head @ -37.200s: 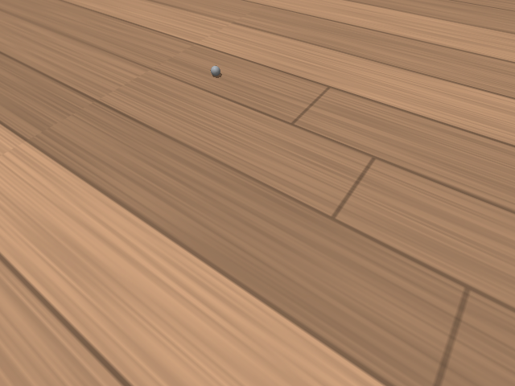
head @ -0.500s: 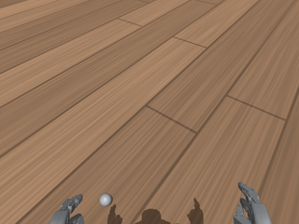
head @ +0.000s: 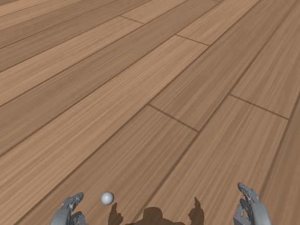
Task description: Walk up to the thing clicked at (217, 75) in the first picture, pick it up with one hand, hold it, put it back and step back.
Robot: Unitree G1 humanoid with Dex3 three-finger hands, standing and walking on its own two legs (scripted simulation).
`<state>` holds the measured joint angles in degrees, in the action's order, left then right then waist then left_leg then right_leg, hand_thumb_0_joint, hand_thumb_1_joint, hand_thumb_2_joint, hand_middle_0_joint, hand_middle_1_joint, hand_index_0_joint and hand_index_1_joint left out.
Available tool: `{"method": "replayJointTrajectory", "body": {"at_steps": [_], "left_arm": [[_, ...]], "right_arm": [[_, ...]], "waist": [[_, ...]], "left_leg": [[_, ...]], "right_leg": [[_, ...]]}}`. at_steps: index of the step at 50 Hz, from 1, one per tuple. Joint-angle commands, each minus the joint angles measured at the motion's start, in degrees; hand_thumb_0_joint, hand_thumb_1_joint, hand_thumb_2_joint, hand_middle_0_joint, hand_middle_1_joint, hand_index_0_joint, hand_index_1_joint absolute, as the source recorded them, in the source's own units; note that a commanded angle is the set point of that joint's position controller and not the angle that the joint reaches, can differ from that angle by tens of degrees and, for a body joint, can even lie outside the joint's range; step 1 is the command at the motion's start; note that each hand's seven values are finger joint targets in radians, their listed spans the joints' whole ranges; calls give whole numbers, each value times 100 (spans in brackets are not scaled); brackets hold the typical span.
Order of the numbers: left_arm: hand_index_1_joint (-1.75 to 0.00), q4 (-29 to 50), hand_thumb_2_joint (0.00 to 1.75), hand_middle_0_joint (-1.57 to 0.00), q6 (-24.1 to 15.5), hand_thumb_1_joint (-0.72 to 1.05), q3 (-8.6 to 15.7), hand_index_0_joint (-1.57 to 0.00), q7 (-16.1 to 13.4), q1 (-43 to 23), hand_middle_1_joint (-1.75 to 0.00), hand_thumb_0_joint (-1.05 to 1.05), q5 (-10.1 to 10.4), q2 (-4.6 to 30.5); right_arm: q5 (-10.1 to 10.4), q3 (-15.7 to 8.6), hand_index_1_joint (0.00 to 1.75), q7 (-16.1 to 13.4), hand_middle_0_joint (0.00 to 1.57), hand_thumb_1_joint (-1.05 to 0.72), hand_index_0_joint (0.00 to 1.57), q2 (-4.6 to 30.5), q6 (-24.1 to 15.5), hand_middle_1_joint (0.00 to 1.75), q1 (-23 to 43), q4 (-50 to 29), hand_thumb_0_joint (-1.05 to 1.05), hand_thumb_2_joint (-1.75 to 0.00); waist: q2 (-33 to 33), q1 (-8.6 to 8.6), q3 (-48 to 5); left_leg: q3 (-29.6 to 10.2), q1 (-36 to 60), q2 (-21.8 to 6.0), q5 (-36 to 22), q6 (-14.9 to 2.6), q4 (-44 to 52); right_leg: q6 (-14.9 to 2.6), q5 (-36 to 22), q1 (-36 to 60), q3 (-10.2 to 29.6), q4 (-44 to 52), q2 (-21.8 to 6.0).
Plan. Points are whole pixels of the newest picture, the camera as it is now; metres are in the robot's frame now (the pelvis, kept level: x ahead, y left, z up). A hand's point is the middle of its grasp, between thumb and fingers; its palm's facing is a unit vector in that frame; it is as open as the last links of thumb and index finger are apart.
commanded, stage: stand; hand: left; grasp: from above
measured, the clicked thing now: (107, 198) +0.43 +0.28 -0.68
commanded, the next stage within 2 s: none
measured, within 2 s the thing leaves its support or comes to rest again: neither
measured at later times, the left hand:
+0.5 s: hand out of the picture +0.04 +0.25 -0.11, palm faces +0.03 -0.95 -0.32, open 7.4 cm
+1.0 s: hand out of the picture +0.02 +0.25 -0.10, palm faces +0.02 -0.94 -0.34, open 7.3 cm
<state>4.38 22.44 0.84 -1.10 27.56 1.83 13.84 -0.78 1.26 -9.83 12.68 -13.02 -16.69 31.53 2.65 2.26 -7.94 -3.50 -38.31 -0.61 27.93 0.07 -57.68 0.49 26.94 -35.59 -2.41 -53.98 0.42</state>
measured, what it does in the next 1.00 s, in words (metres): rises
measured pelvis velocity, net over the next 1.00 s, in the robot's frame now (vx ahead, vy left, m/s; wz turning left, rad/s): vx -0.02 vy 0.01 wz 0.00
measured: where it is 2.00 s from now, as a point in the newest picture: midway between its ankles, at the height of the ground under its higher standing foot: outside the picture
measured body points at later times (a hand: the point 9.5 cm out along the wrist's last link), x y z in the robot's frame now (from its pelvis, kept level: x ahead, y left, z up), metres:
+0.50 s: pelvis -0.01 +0.01 +0.06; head -0.01 +0.01 +0.51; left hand +0.04 +0.29 -0.08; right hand +0.06 -0.26 -0.08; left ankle +0.01 +0.12 -0.68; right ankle +0.00 -0.13 -0.68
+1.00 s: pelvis -0.02 +0.01 +0.06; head -0.02 +0.00 +0.51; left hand +0.02 +0.30 -0.07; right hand +0.04 -0.28 -0.08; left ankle +0.01 +0.12 -0.68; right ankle +0.00 -0.13 -0.68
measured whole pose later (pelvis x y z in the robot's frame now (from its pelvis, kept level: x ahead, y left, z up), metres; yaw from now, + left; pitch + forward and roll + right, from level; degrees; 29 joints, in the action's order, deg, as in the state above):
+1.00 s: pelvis -0.02 +0.01 +0.06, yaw +0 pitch -5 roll +0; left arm -65.9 0.2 1.8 -1.2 10.5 -1.8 16.9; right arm -1.2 -2.1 -0.8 17.3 0.5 -9.4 64.7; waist 1.3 -0.4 3.6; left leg -1.6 -6.3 1.8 9.5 -1.0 -20.8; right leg 1.7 10.4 -5.6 -0.7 -20.9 -2.3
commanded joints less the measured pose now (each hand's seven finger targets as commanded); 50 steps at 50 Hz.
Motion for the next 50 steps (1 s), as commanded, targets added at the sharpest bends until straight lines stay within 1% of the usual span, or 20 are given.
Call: {"method": "replayJointTrajectory", "body": {"at_steps": [1,2,3,4,5,6,8,9,10,11,13,16,20,24,26,28,29,37,39,50], "left_arm": [[-30,-1803,90,-20,-1762,90,487,-20,-197,-1141,-30,0,-567,1120],[-30,-2089,90,-20,-1889,90,424,-20,-184,-1117,-30,0,-593,1191],[-30,-2318,90,-20,-1961,90,412,-20,-151,-1326,-30,0,-584,1169],[-30,-2581,90,-20,-1973,90,420,-20,-126,-1430,-30,0,-526,1129],[-30,-2840,90,-20,-1993,90,435,-20,-125,-1511,-30,0,-494,1127],[-30,-3098,90,-20,-2035,90,432,-20,-134,-1553,-30,0,-478,1111],[-30,-3562,90,-20,-2124,90,439,-20,-149,-1793,-30,0,-464,1146],[-30,-3788,90,-20,-2156,90,427,-20,-147,-1786,-30,0,-456,1074],[-30,-3999,90,-20,-2179,90,431,-20,-152,-1826,-30,0,-453,1083],[-30,-4195,90,-20,-2221,90,431,-20,-156,-1803,-30,0,-453,1090],[-30,-4556,90,-20,-2263,90,414,-20,-144,-1791,-30,0,-412,1038],[-30,-5044,90,-20,-2273,90,389,-20,-137,-1808,-30,0,-394,1030],[-30,-5541,90,-20,-2312,90,389,-20,-149,-1885,-30,0,-375,1174],[-30,-5963,90,-20,-2334,90,344,-20,-166,-1830,-30,0,-357,1227],[-30,-6094,90,-20,-2323,90,318,-20,-173,-1849,-30,0,-362,1207],[-30,-6206,90,-20,-2297,90,321,-20,-171,-1955,-30,0,-359,1252],[-30,-6271,90,-20,-2304,90,302,-20,-167,-1871,-30,0,-366,1225],[-30,-6596,90,-20,-2278,90,294,-20,-124,-1826,-30,0,-369,1265],[-30,-6612,90,-20,-2292,90,293,-20,-119,-1850,-30,0,-379,1291],[-30,-6673,90,-20,-2364,90,285,-20,-102,-2004,-30,0,-319,1406]], "right_arm": [[-638,-575,30,447,20,-90,20,1410,607,30,710,269,0,-90],[-551,-574,30,546,20,-90,20,1398,671,30,709,384,0,-90],[-376,-547,30,650,20,-90,20,1237,697,30,632,601,0,-90],[-285,-538,30,726,20,-90,20,1214,729,30,659,701,0,-90],[-236,-552,30,783,20,-90,20,1193,751,30,754,754,0,-90],[-195,-573,30,829,20,-90,20,1150,780,30,822,856,0,-90],[-208,-569,30,850,20,-90,20,1145,874,30,751,1111,0,-90],[-228,-594,30,855,20,-90,20,1198,890,30,819,1201,0,-90],[-238,-597,30,852,20,-90,20,1207,932,30,807,1295,0,-90],[-228,-595,30,854,20,-90,20,1186,948,30,837,1384,0,-90],[-227,-581,30,827,20,-90,20,1215,998,30,823,1557,0,-90],[-201,-579,30,802,20,-90,20,1302,1049,30,961,1767,0,-90],[-143,-564,30,774,20,-90,20,1335,1112,30,838,2137,0,-90],[-99,-554,30,767,20,-90,20,1349,1138,30,818,2418,0,-90],[-91,-563,30,755,20,-90,20,1407,1155,30,818,2541,0,-90],[-96,-556,30,756,20,-90,20,1424,1175,30,849,2621,0,-90],[-87,-543,30,766,20,-90,20,1411,1182,30,907,2649,0,-90],[-92,-532,30,803,20,-90,20,1472,1225,30,987,2820,0,-90],[-82,-542,30,816,20,-90,20,1475,1239,30,1041,2827,0,-90],[-59,-466,30,846,20,-90,20,1480,1191,30,965,2959,0,-90]], "waist": [[-599,-262,152],[-420,-336,85],[-303,-318,-46],[-389,-367,34],[-401,-382,96],[-469,-400,3],[-573,-312,251],[-322,-355,230],[-244,-352,372],[-271,-358,365],[-125,-386,525],[-47,-392,731],[-157,-296,776],[-287,-295,774],[-221,-298,891],[-180,-269,1029],[-183,-315,1036],[-121,-348,1395],[-233,-347,1345],[-301,-254,1138]], "left_leg": [[-137,1156,-75,-2316,-412,1320],[-205,1308,-72,-2199,-420,1416],[-160,1505,-59,-2124,-395,1581],[-113,1650,-35,-1930,-396,1673],[-148,1696,-17,-1897,-355,1739],[-169,1821,-32,-2076,-342,1780],[-201,2007,-67,-1834,-335,2065],[-275,2100,-110,-1945,-358,2152],[-334,2000,-131,-1795,-352,2367],[-304,2166,-138,-2009,-338,2389],[-465,2181,-244,-1964,-350,2770],[-554,2291,-293,-1619,-308,3235],[-468,2731,-310,-1899,-248,3507],[-408,3095,-338,-2412,-213,3609],[-409,3081,-337,-2383,-191,3723],[-450,2967,-358,-1948,-190,3954],[-458,3047,-374,-2017,-198,3942],[-640,2561,-428,-800,-178,4432],[-594,2573,-395,-878,-194,4348],[-458,2995,-420,-1642,-201,4211]], "right_leg": [[-536,-1450,1104,934,1358,-442],[-505,-1507,1399,923,1371,-496],[-470,-1695,1528,946,1293,-565],[-408,-1529,1467,854,1430,-559],[-360,-1452,1449,826,1567,-545],[-324,-1702,1620,809,1657,-558],[-261,-1410,1512,846,1888,-591],[-217,-1509,1638,724,1911,-537],[-194,-1387,1743,688,1987,-523],[-197,-1600,1850,683,2081,-545],[-163,-1580,2064,589,2204,-484],[-140,-1468,2270,560,2604,-467],[-145,-1692,2513,609,2970,-564],[-115,-1971,2717,612,3262,-631],[-82,-1914,2766,583,3387,-616],[-63,-1737,2799,562,3426,-600],[-67,-1748,2811,550,3481,-620],[-31,-1234,2829,497,3548,-554],[-41,-1122,2842,549,3647,-605],[-72,-1528,2823,667,3791,-715]]}}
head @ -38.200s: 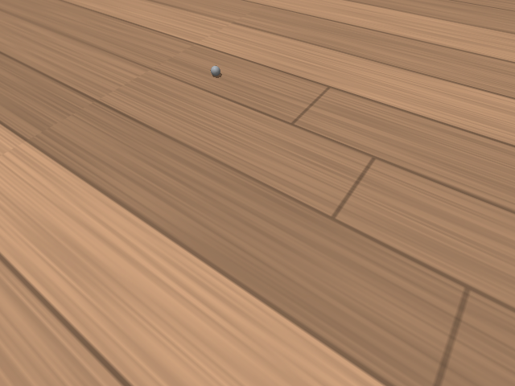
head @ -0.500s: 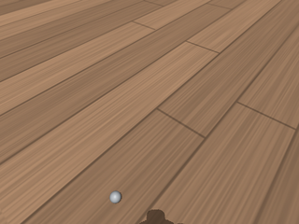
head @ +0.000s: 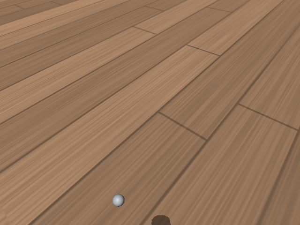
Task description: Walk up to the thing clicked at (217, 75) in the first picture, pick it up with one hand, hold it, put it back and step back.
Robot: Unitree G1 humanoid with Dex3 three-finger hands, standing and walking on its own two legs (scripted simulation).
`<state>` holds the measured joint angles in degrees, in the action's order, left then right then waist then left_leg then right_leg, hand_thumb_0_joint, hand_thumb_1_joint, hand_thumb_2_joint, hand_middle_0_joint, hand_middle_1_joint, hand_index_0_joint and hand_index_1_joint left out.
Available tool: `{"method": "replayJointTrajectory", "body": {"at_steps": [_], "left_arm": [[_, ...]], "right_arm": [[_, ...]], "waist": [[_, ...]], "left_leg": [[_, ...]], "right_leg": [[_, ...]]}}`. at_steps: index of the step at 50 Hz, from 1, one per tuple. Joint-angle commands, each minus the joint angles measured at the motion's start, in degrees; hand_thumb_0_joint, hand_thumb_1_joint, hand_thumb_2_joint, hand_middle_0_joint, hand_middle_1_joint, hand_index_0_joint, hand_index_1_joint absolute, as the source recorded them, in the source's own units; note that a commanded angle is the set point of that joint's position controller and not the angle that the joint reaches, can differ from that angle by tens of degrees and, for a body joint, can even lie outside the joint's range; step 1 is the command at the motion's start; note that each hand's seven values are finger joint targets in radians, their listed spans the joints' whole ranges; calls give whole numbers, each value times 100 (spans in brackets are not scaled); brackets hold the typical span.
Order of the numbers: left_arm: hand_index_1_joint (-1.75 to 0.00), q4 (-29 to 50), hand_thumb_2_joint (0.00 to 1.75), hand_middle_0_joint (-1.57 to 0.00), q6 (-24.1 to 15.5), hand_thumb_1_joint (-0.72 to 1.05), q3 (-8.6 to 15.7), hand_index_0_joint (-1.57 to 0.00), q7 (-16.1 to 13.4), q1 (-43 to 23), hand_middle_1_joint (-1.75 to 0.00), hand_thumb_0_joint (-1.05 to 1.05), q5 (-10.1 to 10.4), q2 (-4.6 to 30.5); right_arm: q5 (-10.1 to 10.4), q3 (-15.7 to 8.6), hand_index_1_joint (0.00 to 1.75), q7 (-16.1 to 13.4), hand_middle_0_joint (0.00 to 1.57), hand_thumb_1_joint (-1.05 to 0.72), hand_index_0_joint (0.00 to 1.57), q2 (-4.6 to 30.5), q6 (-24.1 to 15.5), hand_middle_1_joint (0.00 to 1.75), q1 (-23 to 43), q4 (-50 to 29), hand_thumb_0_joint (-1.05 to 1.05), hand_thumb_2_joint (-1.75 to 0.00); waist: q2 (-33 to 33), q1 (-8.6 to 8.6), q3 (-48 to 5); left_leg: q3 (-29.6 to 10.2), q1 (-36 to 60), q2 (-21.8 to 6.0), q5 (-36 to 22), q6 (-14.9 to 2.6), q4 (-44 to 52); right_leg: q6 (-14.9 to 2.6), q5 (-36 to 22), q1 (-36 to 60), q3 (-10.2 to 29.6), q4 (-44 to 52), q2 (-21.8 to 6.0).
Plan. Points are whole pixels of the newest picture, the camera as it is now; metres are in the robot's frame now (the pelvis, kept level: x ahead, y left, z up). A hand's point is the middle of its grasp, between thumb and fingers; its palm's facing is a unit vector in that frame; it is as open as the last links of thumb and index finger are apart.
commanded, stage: stand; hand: left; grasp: from above
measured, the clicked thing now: (117, 200) +0.45 +0.27 -0.74
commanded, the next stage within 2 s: step back in 1.50 s
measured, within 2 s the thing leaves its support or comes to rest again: neither
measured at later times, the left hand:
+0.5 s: hand out of the picture +0.08 +0.22 -0.16, palm faces +0.00 -0.95 -0.32, open 7.3 cm
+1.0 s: hand out of the picture +0.11 +0.22 -0.15, palm faces +0.00 -0.94 -0.34, open 7.3 cm
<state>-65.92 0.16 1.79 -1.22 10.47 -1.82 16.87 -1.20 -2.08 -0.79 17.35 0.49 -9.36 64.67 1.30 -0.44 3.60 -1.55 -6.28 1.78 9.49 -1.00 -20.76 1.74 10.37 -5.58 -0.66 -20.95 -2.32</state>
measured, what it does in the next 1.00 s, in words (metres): stands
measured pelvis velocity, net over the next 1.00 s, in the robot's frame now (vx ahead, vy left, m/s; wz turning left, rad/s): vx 0.03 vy -0.02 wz -0.01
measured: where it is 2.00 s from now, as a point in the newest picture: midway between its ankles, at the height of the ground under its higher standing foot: outside the picture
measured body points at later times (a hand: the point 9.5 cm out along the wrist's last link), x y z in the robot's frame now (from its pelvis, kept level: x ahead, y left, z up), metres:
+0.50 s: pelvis +0.02 -0.01 +0.00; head +0.02 -0.02 +0.45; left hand +0.08 +0.27 -0.13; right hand +0.07 -0.30 -0.14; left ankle +0.03 +0.11 -0.75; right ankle +0.02 -0.14 -0.75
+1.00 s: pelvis +0.03 -0.02 +0.00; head +0.03 -0.03 +0.45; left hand +0.11 +0.27 -0.13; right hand +0.10 -0.31 -0.14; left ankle +0.03 +0.11 -0.75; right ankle +0.02 -0.14 -0.75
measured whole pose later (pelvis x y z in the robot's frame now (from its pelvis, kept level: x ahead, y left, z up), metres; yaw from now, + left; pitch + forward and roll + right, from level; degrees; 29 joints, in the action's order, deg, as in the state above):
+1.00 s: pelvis +0.03 -0.02 +0.00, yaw +0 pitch -3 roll +0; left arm -65.2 -0.5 1.7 -0.5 6.0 -1.0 17.7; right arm -0.7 -1.0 -0.6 18.7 -0.2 -6.3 65.0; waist 1.1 0.2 3.4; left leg -1.9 -4.3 -0.2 10.4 0.7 -17.9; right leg 0.1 11.0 -3.6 -1.0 -17.9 -0.4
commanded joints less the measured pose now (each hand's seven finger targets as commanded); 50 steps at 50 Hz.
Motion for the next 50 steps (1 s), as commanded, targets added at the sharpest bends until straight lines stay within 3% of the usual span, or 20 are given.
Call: {"method": "replayJointTrajectory", "body": {"at_steps": [1,3,5,9,16,18,23,25,29,32,37,43,50], "left_arm": [[-30,344,90,-20,-133,90,180,-20,-91,-252,-30,0,37,1062],[-30,322,90,-20,-115,90,188,-20,-84,-295,-30,0,38,1127],[-30,329,90,-20,-120,90,173,-20,-75,-302,-30,0,40,1127],[-30,290,90,-20,-105,90,169,-20,-75,-300,-30,0,42,1103],[-30,332,90,-20,-148,90,176,-20,-63,-412,-30,0,76,1105],[-30,330,90,-20,-135,90,167,-20,-52,-435,-30,0,75,1090],[-30,320,90,-20,-139,90,171,-20,-45,-444,-30,0,82,1067],[-30,311,90,-20,-131,90,170,-20,-40,-471,-30,0,86,1083],[-30,348,90,-20,-146,90,195,-20,-44,-551,-30,0,95,1137],[-30,329,90,-20,-135,90,188,-20,-38,-549,-30,0,96,1128],[-30,382,90,-20,-162,90,205,-20,-41,-596,-30,0,118,1176],[-30,394,90,-20,-145,90,198,-20,-35,-609,-30,0,101,1181],[-30,426,90,-20,-173,90,206,-20,-18,-660,-30,0,105,1287]], "right_arm": [[-14,-134,30,-60,20,-90,20,1037,-165,30,294,-366,0,-90],[-12,-121,30,-59,20,-90,20,1058,-142,30,273,-342,0,-90],[-3,-113,30,-55,20,-90,20,1047,-144,30,276,-332,0,-90],[-1,-97,30,-54,20,-90,20,1043,-111,30,321,-314,0,-90],[11,-66,30,-62,20,-90,20,1063,-164,30,338,-271,0,-90],[6,-46,30,-66,20,-90,20,1056,-157,30,292,-233,0,-90],[13,-43,30,-62,20,-90,20,1093,-174,30,357,-229,0,-90],[17,-39,30,-70,20,-90,20,1070,-170,30,316,-206,0,-90],[17,-49,30,-78,20,-90,20,1108,-193,30,355,-222,0,-90],[17,-44,30,-72,20,-90,20,1109,-189,30,394,-225,0,-90],[33,-63,30,-80,20,-90,20,1162,-211,30,337,-227,0,-90],[25,-73,30,-77,20,-90,20,1206,-200,30,477,-283,0,-90],[31,-56,30,-55,20,-90,20,1240,-205,30,505,-312,0,-90]], "waist": [[-173,-7,-86],[-153,20,62],[-223,25,-17],[-180,11,52],[-130,22,-260],[-115,40,-121],[-123,-3,-289],[-168,20,-187],[-138,32,-388],[-152,26,-305],[-154,40,-562],[-175,25,-401],[-123,46,-391]], "left_leg": [[-643,-105,-672,78,-107,464],[-653,-202,-670,384,-93,535],[-630,-114,-682,181,-76,500],[-626,-275,-658,376,-87,511],[-554,49,-748,-542,-81,393],[-539,-107,-715,-224,-53,464],[-540,27,-767,-582,-57,460],[-538,-26,-760,-520,-20,503],[-487,90,-782,-909,-32,421],[-504,90,-784,-796,-27,474],[-456,252,-841,-1416,-20,394],[-477,221,-840,-1088,-17,415],[-472,207,-845,-946,-7,470]], "right_leg": [[-205,39,-188,479,496,-449],[-198,332,-280,486,527,-412],[-209,283,-269,506,545,-435],[-201,405,-230,493,595,-399],[-225,-373,-12,521,561,-465],[-220,-226,-41,515,590,-438],[-216,-464,72,478,547,-445],[-218,-307,2,473,559,-420],[-235,-868,172,479,493,-464],[-225,-691,87,461,524,-443],[-248,-1369,337,438,392,-485],[-224,-1003,167,421,506,-456],[-250,-958,176,475,535,-478]]}}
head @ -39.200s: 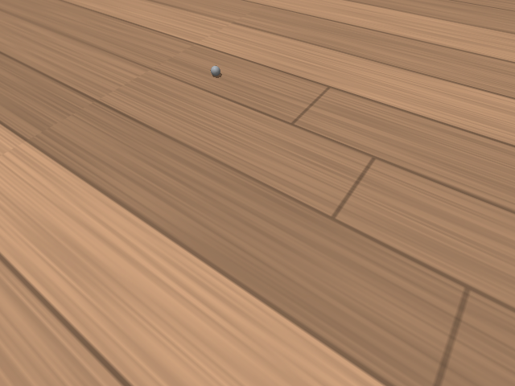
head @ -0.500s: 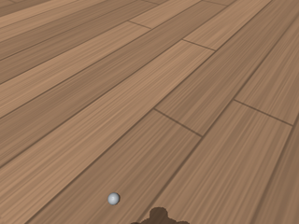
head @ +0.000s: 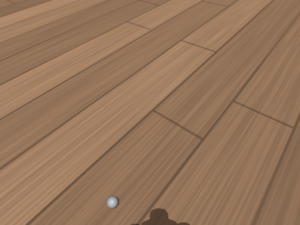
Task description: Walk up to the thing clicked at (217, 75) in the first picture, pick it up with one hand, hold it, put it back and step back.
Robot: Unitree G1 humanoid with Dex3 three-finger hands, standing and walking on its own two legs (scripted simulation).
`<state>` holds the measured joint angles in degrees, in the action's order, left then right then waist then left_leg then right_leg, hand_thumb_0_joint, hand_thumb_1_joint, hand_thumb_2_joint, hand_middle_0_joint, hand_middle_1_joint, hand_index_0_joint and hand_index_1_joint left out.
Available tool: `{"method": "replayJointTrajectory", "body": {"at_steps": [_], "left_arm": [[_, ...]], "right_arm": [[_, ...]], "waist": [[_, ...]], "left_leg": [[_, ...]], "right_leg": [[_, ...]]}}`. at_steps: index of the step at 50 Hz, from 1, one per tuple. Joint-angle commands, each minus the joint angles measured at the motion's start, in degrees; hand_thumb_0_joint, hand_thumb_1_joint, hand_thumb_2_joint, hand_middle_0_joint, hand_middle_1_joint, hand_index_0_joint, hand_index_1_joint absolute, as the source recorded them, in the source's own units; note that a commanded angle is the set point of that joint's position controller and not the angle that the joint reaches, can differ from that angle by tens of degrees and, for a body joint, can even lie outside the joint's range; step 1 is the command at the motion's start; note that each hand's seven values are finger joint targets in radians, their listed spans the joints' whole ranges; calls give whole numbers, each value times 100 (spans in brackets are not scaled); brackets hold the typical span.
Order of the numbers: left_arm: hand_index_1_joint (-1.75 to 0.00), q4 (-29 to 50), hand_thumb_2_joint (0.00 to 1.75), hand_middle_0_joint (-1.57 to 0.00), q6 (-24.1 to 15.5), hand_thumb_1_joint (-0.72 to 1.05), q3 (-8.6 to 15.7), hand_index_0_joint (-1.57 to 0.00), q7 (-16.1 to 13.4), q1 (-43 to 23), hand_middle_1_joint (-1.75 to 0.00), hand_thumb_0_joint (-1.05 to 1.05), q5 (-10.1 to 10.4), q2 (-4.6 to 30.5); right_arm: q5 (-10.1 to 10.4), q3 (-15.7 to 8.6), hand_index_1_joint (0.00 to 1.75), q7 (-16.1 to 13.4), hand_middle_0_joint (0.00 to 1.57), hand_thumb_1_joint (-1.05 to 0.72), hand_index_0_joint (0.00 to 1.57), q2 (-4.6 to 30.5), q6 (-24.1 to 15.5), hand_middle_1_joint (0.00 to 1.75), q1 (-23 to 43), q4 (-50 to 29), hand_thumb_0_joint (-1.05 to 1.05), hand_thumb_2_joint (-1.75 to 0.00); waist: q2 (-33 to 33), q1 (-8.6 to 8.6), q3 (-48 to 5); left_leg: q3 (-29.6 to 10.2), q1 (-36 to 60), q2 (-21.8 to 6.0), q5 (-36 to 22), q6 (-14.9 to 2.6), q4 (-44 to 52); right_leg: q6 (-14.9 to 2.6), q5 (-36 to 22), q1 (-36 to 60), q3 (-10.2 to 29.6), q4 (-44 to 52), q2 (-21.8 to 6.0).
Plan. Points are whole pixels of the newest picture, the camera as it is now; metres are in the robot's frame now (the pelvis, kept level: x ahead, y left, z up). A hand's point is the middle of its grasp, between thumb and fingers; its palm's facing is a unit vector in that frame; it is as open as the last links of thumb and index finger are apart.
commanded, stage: stand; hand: left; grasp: from above
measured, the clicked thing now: (112, 202) +0.42 +0.29 -0.75
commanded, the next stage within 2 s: step back in 0.50 s
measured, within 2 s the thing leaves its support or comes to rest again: neither
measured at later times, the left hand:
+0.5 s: hand out of the picture +0.07 +0.24 -0.15, palm faces -0.01 -0.94 -0.34, open 7.3 cm
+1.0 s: hand out of the picture +0.06 +0.32 -0.18, palm faces -0.06 -0.93 -0.36, open 7.3 cm
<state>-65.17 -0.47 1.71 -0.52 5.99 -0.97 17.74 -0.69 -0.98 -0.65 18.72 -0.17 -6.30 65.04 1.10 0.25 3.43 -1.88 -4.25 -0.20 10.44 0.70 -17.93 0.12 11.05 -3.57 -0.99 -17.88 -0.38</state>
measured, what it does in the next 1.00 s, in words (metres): lifts its right foot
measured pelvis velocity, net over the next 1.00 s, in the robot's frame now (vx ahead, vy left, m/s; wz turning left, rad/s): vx -0.08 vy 0.06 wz -0.02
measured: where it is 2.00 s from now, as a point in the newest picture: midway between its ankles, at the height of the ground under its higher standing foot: outside the picture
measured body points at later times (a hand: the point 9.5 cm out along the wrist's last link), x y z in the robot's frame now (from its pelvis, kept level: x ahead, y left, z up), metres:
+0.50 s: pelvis +0.00 -0.01 +0.00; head +0.00 -0.01 +0.45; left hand +0.07 +0.29 -0.13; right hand +0.06 -0.30 -0.14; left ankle +0.00 +0.13 -0.75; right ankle -0.01 -0.12 -0.75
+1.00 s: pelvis -0.08 +0.06 -0.02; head +0.00 +0.08 +0.43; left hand +0.06 +0.36 -0.15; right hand -0.01 -0.26 -0.13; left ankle -0.05 +0.14 -0.75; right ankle -0.12 -0.09 -0.67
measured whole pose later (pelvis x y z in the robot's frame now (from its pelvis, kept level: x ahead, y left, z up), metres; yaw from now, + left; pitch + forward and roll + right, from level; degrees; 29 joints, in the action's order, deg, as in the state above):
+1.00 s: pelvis -0.08 +0.06 -0.02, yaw -1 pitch -1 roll -1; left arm -51.0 3.7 3.7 -1.2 2.9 -0.4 23.1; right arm -1.3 -2.8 -0.7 19.9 1.7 -8.3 52.4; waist -2.6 1.5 11.7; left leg 0.7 -16.5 1.2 14.2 -3.3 -32.2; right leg -0.2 30.5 -24.6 8.6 -65.3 6.3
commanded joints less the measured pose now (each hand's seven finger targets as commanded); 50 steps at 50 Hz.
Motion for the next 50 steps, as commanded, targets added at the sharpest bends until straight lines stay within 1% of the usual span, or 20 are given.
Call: {"method": "replayJointTrajectory", "body": {"at_steps": [1,4,8,24,25,27,28,30,31,33,35,37,38,39,40,41,42,44,47,50], "left_arm": [[-30,364,90,-20,-107,90,218,-20,-83,-220,-30,0,25,1209],[-30,390,90,-20,-117,90,217,-20,-75,-223,-30,0,25,1237],[-30,356,90,-20,-95,90,211,-20,-56,-225,-30,0,32,1252],[-30,405,90,-20,-133,90,150,-20,-41,-159,-30,0,33,1311],[-30,475,90,-20,-74,90,438,-20,-60,-170,-30,0,126,1777],[-30,679,90,-20,-50,90,480,-20,-87,-81,-30,0,140,1795],[-30,795,90,-20,-24,90,521,-20,-92,-163,-30,0,133,1864],[-30,1115,90,-20,13,90,540,-20,-109,-425,-30,0,50,1868],[-30,1242,90,-20,29,90,554,-20,-112,-532,-30,0,-18,1874],[-30,1459,90,-20,56,90,536,-20,-124,-768,-30,0,-53,1782],[-30,1572,90,-20,92,90,501,-20,-132,-686,-30,0,-89,1740],[-30,1653,90,-20,187,90,473,-20,-111,-665,-30,0,-14,1724],[-30,1710,90,-20,240,90,459,-20,-90,-561,-30,0,25,1696],[-30,1775,90,-20,292,90,400,-20,-81,-428,-30,0,97,1417],[-30,1812,90,-20,328,90,362,-20,-108,-277,-30,0,126,1180],[-30,1793,90,-20,352,90,438,-20,-183,-356,-30,0,56,1420],[-30,1742,90,-20,366,90,447,-20,-216,-456,-30,0,35,1513],[-30,1641,90,-20,367,90,441,-20,-199,-150,-30,0,140,1439],[-30,1697,90,-20,344,90,483,-20,-167,81,-30,0,57,1511],[-30,1909,90,-20,316,90,496,-20,-139,-68,-30,0,34,1494]], "right_arm": [[-17,-169,30,-72,20,-90,20,1117,-140,30,202,-357,0,-90],[-12,-167,30,-68,20,-90,20,1139,-152,30,198,-374,0,-90],[-21,-143,30,-60,20,-90,20,1131,-136,30,215,-349,0,-90],[-11,-143,30,-20,20,-90,20,1190,-132,30,127,-341,0,-90],[48,-263,30,11,20,-90,20,1554,-31,30,368,-471,0,-90],[133,-273,30,20,20,-90,20,1398,32,30,154,-634,0,-90],[139,-290,30,16,20,-90,20,1325,77,30,18,-690,0,-90],[89,-370,30,33,20,-90,20,1308,168,30,-145,-843,0,-90],[55,-410,30,37,20,-90,20,1328,218,30,-259,-917,0,-90],[88,-434,30,58,20,-90,20,1314,254,30,-456,-1047,0,-90],[95,-428,30,56,20,-90,20,1291,229,30,-503,-1159,0,-90],[-4,-462,30,49,20,-90,20,1272,159,30,-659,-1128,0,-90],[-63,-487,30,43,20,-90,20,1272,127,30,-646,-1173,0,-90],[-179,-581,30,19,20,-90,20,1638,77,30,-548,-1282,0,-90],[-191,-648,30,29,20,-90,20,2090,33,30,-352,-1395,0,-90],[-95,-715,30,32,20,-90,20,2382,20,30,-457,-1465,0,-90],[-91,-690,30,1,20,-90,20,2180,10,30,-336,-1499,0,-90],[-105,-550,30,-80,20,-90,20,1703,11,30,98,-1610,0,-90],[-84,-547,30,-149,20,-90,20,1604,18,30,-146,-1723,0,-90],[-62,-574,30,-176,20,-90,20,1592,26,30,-437,-1769,0,-90]], "waist": [[-61,-22,-384],[-98,-18,-484],[-95,-30,-224],[-155,-4,-307],[-270,-40,348],[-379,20,-215],[-609,56,-351],[-1082,90,-600],[-1099,94,-585],[-1092,198,-473],[-1130,118,-502],[-820,158,-621],[-621,162,-580],[157,68,-584],[1112,-58,-541],[1120,248,-820],[788,211,-790],[564,-114,-799],[561,-22,-776],[422,179,-634]], "left_leg": [[-427,-19,-649,-1072,-187,177],[-418,58,-672,-1228,-182,158],[-449,-124,-647,-659,-175,274],[-453,-137,-652,-662,-160,259],[-456,-638,-532,-1532,-316,-475],[-181,-608,-234,-1569,-290,-1324],[-45,-727,-21,-1141,-238,-1766],[-35,-931,284,1277,-264,-2851],[-263,-1084,223,1995,-322,-3370],[-386,-1244,123,1991,-365,-3479],[-165,-1446,108,1554,-285,-2751],[125,-1126,145,495,-229,-1312],[121,-825,93,-586,-221,-622],[-1016,-650,-747,-1925,-405,-309],[-2169,-215,-1655,-3097,-876,-210],[-2564,-434,-2030,-3372,-1413,-348],[-2316,-367,-1919,-3365,-1387,-461],[-1283,41,-1309,-3429,-1159,-840],[-1323,331,-1464,-3330,-1406,-915],[-1278,569,-1459,-3201,-1446,-969]], "right_leg": [[-101,-1066,11,517,218,-680],[-106,-1222,37,520,181,-685],[-107,-588,-129,536,282,-653],[-131,-630,-124,555,292,-670],[-204,-1684,-596,671,-85,-664],[-554,-2525,-358,836,-232,-958],[-831,-2622,-383,1077,-170,-1232],[-1374,-2766,-584,1538,-165,-1878],[-1544,-2734,-765,1570,-300,-2050],[-1453,-2793,-926,1278,-598,-1903],[-1226,-2752,-593,1117,-916,-1649],[-914,-2371,-484,822,-1546,-1295],[-740,-2000,-692,686,-1832,-1055],[-398,-903,-1154,506,-2474,-405],[-221,2159,-2154,406,-3270,580],[-180,2901,-1955,1107,-4114,677],[-212,2746,-2084,1332,-4568,610],[-201,2040,-2458,1348,-5077,609],[-3,1959,-2512,1154,-5141,539],[107,1994,-2607,1090,-4540,492]]}}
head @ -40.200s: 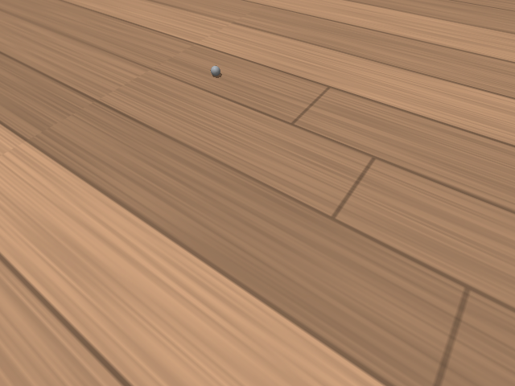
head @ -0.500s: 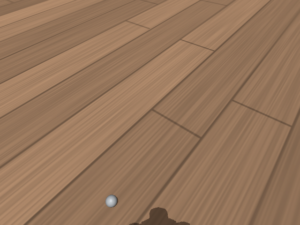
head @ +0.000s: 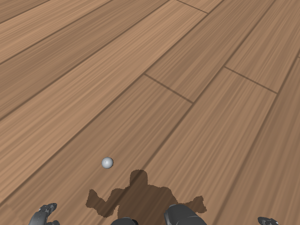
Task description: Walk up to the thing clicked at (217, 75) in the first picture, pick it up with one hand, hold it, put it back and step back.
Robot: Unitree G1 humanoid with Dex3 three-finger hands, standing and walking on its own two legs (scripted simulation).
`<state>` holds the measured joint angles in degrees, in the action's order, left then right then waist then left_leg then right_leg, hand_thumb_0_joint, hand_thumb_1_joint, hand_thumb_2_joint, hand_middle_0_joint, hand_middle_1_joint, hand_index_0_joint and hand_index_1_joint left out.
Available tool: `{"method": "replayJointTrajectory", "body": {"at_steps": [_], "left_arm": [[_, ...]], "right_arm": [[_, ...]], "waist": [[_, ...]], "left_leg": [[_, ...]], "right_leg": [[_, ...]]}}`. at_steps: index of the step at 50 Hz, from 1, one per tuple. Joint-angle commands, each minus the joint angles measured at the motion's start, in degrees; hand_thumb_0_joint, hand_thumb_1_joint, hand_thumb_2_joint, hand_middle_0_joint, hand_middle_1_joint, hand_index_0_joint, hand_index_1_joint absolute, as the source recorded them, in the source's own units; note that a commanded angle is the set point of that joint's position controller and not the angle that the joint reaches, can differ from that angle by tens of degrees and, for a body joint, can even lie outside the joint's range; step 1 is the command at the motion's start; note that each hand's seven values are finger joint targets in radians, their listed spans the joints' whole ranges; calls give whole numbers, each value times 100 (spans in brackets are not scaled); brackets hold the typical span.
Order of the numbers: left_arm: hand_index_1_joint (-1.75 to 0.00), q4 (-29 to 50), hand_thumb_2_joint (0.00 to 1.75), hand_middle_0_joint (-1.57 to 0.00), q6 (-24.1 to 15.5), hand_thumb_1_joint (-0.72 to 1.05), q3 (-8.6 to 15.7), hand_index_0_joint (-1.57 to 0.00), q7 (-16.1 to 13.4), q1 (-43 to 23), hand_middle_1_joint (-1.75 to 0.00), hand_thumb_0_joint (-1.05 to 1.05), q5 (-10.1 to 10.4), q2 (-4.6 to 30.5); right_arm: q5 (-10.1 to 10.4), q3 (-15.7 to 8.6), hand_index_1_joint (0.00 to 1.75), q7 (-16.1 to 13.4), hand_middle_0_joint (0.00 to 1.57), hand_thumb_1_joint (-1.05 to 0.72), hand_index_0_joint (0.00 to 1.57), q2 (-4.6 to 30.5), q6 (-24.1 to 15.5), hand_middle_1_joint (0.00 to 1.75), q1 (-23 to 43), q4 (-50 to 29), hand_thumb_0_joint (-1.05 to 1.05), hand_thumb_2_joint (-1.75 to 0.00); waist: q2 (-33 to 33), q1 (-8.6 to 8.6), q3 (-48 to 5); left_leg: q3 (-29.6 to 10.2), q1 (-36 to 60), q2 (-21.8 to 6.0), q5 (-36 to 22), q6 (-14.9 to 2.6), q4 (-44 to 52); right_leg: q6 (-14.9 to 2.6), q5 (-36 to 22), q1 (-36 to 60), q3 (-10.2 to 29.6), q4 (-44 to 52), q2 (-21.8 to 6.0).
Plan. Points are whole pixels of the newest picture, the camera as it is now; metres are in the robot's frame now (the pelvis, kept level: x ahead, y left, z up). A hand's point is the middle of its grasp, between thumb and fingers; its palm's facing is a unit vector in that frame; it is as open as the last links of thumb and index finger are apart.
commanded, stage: step back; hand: left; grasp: from above
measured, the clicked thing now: (107, 162) +0.49 +0.25 -0.73
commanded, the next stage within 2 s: none
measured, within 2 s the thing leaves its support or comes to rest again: neither
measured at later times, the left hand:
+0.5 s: hand out of the picture -0.02 +0.24 -0.13, palm faces -0.02 -0.91 -0.41, open 7.4 cm
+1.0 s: hand out of the picture -0.19 +0.25 -0.16, palm faces -0.06 -0.91 -0.40, open 7.3 cm
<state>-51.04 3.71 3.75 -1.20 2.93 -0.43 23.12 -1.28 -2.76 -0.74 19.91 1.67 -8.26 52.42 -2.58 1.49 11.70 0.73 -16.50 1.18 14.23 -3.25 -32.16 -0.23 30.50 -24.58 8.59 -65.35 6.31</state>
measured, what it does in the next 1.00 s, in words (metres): walks backwards: right foot, then left foot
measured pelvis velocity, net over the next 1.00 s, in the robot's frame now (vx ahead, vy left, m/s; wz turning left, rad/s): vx -0.29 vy -0.02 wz -0.06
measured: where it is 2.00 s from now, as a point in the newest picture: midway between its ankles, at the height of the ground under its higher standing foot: outside the picture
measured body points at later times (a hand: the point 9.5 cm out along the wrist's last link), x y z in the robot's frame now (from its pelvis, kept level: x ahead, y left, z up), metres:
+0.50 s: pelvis -0.13 -0.02 +0.00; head -0.08 -0.04 +0.44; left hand -0.02 +0.29 -0.10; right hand -0.06 -0.35 -0.13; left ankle -0.15 +0.10 -0.67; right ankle -0.09 -0.14 -0.73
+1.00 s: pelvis -0.29 -0.02 -0.01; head -0.23 -0.02 +0.43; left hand -0.19 +0.30 -0.13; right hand -0.16 -0.34 -0.12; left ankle -0.19 +0.10 -0.73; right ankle -0.33 -0.16 -0.72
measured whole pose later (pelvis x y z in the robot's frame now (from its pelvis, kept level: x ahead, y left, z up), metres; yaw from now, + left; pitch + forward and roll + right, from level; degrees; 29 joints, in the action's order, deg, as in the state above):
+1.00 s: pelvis -0.29 -0.02 -0.01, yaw -4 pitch -2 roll -1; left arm -48.5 3.2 5.1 0.1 11.1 -1.1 23.5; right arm -1.5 -2.4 -0.6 21.9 1.5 -5.5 45.9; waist -0.6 -0.9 10.2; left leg 1.8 -23.8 -3.1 10.9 -0.2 -36.8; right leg 0.4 25.9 -14.3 3.8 -43.2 0.9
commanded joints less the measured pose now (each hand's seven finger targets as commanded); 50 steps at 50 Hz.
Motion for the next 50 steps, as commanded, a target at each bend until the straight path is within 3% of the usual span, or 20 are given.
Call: {"method": "replayJointTrajectory", "body": {"at_steps": [1,5,8,11,12,13,14,15,17,18,24,27,29,30,31,32,33,36,44,50], "left_arm": [[-30,508,90,-20,-109,90,301,-20,-58,218,-30,0,-18,937],[-30,532,90,-20,-130,90,333,-20,-19,503,-30,0,-20,900],[-30,481,90,-20,-147,90,365,-20,45,771,-30,0,-48,891],[-30,196,90,-20,-190,90,408,-20,93,1546,-30,0,-86,804],[-30,189,90,-20,-234,90,447,-20,81,1575,-30,0,-155,938],[-30,352,90,-20,-272,90,544,-20,84,1337,-30,0,-231,1329],[-30,592,90,-20,-246,90,651,-20,104,951,-30,0,-165,1933],[-30,830,90,-20,-287,90,612,-20,88,564,-30,0,-202,1825],[-30,927,90,-20,-316,90,448,-20,7,-101,-30,0,-134,1206],[-30,980,90,-20,-312,90,467,-20,-7,-146,-30,0,-155,1189],[-30,1039,90,-20,-274,90,455,-20,-80,684,-30,0,-168,1117],[-30,1121,90,-20,-214,90,432,-20,-60,548,-30,0,-125,1191],[-30,1178,90,-20,-154,90,406,-20,-12,398,-30,0,-58,1261],[-30,1206,90,-20,-115,90,341,-20,5,454,-30,0,-41,1117],[-30,1242,90,-20,-98,90,292,-20,29,606,-30,0,-15,897],[-30,1319,90,-20,-110,90,355,-20,-26,182,-30,0,16,989],[-30,1226,90,-20,-103,90,434,-20,-87,-56,-30,0,-94,1094],[-30,899,90,-20,-80,90,410,-20,-78,663,-30,0,53,961],[-30,940,90,-20,-156,90,394,-20,12,684,-30,0,-46,886],[-30,300,90,-20,-216,90,432,-20,80,1817,-30,0,-112,895]], "right_arm": [[2,-402,30,-167,20,-90,20,1505,-157,30,-312,-512,0,-90],[-23,-427,30,-153,20,-90,20,1650,-148,30,-224,-661,0,-90],[-30,-427,30,-121,20,-90,20,1685,-134,30,-44,-753,0,-90],[27,-413,30,-82,20,-90,20,1740,-54,30,382,-814,0,-90],[72,-346,30,-71,20,-90,20,1575,-29,30,307,-758,0,-90],[108,-268,30,-55,20,-90,20,1314,-29,30,181,-794,0,-90],[122,-310,30,-100,20,-90,20,1297,-3,30,460,-819,0,-90],[93,-375,30,-120,20,-90,20,1484,24,30,365,-702,0,-90],[154,-315,30,-84,20,-90,20,1326,8,30,-233,-474,0,-90],[173,-283,30,-99,20,-90,20,1323,-24,30,-357,-449,0,-90],[87,-222,30,-119,20,-90,20,1303,-64,30,-175,-666,0,-90],[56,-250,30,-86,20,-90,20,1263,-96,30,-532,-568,0,-90],[27,-294,30,-55,20,-90,20,1212,-139,30,-930,-401,0,-90],[-32,-341,30,-63,20,-90,20,1334,-168,30,-940,-398,0,-90],[-117,-445,30,-59,20,-90,20,1754,-189,30,-836,-471,0,-90],[-67,-565,30,7,20,-90,20,2439,-168,30,-453,-629,0,-90],[-90,-567,30,-18,20,-90,20,2383,-201,30,-411,-638,0,-90],[-81,-347,30,-109,20,-90,20,1664,-213,30,257,-752,0,-90],[-59,-420,30,-143,20,-90,20,1671,-169,30,-287,-811,0,-90],[28,-430,30,-72,20,-90,20,1808,5,30,301,-990,0,-90]], "waist": [[834,99,-1428],[937,99,-1526],[995,22,-1711],[1043,-385,-1717],[707,-345,-1576],[-533,-205,-1282],[-1529,-499,-907],[-1111,-359,-594],[-353,121,-623],[-537,143,-746],[-706,-444,-1194],[-798,-325,-1442],[-663,-87,-1575],[-345,-55,-1508],[693,-140,-1517],[1816,73,-1344],[1411,216,-1166],[753,-366,-1082],[1177,104,-1467],[1362,-408,-1749]], "left_leg": [[-1502,1790,-1610,-3598,-1070,448],[-1573,1530,-1808,-2876,-1200,543],[-1540,1239,-1756,-1966,-1038,596],[-1183,91,-1495,-1023,-595,315],[-1029,-496,-1179,-365,-268,92],[-635,-1504,-393,944,128,-773],[-386,-1186,482,2108,356,-2348],[-951,-984,385,2069,428,-3289],[-1150,-1009,654,1264,353,-3706],[-992,-994,651,1139,361,-3683],[-666,-1248,258,1657,479,-2236],[-296,-545,51,1399,353,-834],[79,263,114,214,282,595],[-232,551,-61,-446,218,974],[-1763,897,-1135,-802,-113,1163],[-2984,266,-2199,-1736,-1026,1373],[-3364,-305,-2436,-1792,-1407,1405],[-1574,262,-1600,-2579,-888,861],[-1421,1420,-1672,-2560,-1195,461],[-1161,-79,-1387,-874,-506,196]], "right_leg": [[157,37,-473,118,403,-184],[122,-1,-44,-148,1103,-349],[27,-210,389,-435,1906,-539],[-207,-1410,1672,-789,3655,-618],[-280,-1549,1926,-417,4087,-801],[-657,-1201,1943,1165,4557,-1738],[-1664,-1054,382,2327,5190,-2944],[-1839,-1353,-154,2414,5148,-3047],[-1182,-2958,267,674,4561,-2042],[-1034,-3071,456,354,4465,-1871],[-1322,-4043,2167,445,3914,-2204],[-1164,-4123,2112,334,3582,-2143],[-932,-3830,1739,102,3136,-1937],[-661,-3179,1222,55,2965,-1758],[-325,-1893,322,-282,2312,-1141],[-92,449,-104,-686,1118,-148],[-88,757,68,168,28,-127],[-167,-74,-426,331,-895,-42],[256,-5,-275,-200,916,-339],[-166,-1404,1711,-893,3863,-549]]}}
